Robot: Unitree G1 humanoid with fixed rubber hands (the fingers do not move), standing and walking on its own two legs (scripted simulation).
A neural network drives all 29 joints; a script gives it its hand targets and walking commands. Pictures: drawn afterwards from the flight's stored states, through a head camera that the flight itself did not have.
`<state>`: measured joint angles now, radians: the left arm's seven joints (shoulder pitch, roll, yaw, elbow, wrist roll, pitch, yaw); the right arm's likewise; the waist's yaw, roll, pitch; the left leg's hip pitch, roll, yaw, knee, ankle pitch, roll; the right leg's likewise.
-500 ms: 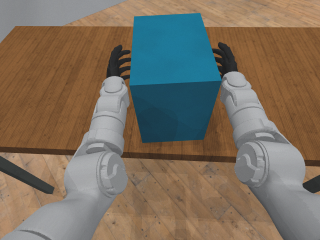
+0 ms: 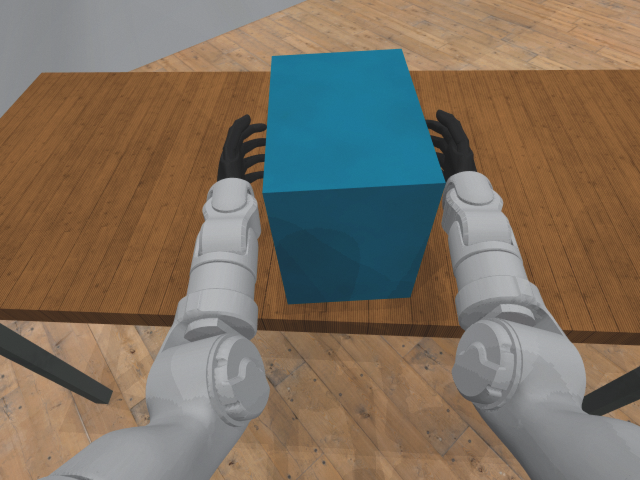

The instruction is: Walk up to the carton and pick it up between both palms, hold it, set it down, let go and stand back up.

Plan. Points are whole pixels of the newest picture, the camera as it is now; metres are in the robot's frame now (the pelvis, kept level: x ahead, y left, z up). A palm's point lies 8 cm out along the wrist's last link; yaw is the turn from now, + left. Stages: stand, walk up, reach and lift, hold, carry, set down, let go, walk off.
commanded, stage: reach and lift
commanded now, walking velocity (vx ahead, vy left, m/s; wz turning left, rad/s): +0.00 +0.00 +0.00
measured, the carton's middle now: (343, 180) +0.50 -0.01 +0.07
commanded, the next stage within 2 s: none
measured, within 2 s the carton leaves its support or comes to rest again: leaves its support in 0.12 s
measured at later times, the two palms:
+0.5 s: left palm (219, 121) +0.43 +0.12 +0.23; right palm (481, 124) +0.43 -0.16 +0.21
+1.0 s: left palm (196, 183) +0.38 +0.14 +0.19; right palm (459, 175) +0.39 -0.13 +0.18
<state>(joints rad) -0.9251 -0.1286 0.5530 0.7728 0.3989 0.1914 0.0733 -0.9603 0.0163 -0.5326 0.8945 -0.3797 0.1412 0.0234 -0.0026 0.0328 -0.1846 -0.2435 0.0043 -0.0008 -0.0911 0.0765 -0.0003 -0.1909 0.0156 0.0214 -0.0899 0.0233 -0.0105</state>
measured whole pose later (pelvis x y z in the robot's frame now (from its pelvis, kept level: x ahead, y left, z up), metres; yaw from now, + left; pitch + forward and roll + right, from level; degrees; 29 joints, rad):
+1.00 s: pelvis -0.03 -0.01 +0.00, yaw +0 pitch +3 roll +0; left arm -0.83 -0.08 0.43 0.50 0.30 0.53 0.09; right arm -0.96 -0.03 -0.16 0.89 -0.01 0.36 -0.13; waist -0.03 0.01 -0.11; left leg -0.07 0.01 0.00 -0.05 0.06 -0.01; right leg -0.01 0.03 0.02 -0.06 0.02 -0.02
